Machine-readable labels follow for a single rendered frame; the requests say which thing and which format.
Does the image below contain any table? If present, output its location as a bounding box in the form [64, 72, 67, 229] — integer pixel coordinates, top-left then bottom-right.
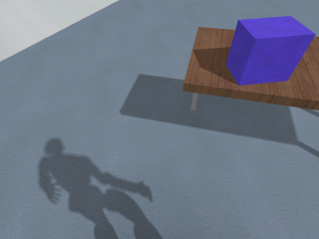
[182, 27, 319, 111]

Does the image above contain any carton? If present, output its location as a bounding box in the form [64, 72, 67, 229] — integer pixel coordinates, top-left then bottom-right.
[225, 16, 316, 86]

